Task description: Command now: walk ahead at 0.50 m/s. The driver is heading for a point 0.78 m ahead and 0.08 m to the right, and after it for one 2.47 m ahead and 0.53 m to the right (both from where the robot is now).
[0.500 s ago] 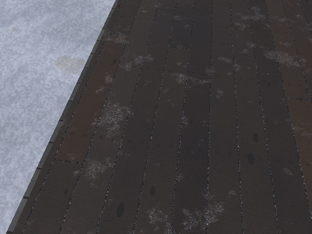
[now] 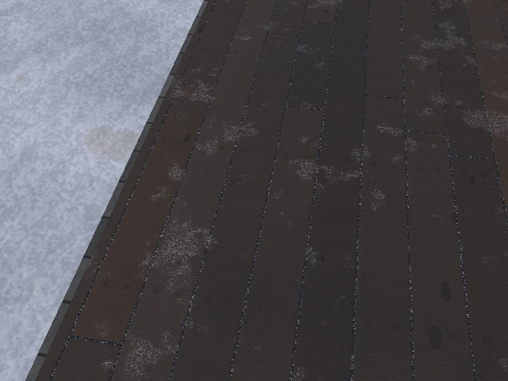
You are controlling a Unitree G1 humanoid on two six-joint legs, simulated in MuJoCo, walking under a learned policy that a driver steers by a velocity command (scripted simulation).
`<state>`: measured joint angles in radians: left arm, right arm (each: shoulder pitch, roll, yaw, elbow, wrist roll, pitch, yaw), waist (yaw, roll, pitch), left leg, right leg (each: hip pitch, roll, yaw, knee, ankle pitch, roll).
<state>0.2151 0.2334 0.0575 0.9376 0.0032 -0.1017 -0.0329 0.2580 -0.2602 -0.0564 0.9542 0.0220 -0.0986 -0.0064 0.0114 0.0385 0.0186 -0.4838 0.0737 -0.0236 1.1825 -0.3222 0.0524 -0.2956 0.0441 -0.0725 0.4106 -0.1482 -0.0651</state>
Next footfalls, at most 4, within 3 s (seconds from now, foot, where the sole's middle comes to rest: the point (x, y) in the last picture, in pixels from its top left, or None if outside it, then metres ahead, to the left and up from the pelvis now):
0.40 left None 0.39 0.16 -0.78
0.98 right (310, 307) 0.69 -0.09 -0.78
1.44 left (268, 239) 0.92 0.02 -0.78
1.78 right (332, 293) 0.73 -0.16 -0.78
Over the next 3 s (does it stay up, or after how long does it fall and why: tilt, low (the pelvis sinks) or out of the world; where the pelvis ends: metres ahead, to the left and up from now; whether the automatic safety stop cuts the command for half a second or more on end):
stays up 0.78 -0.06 0.00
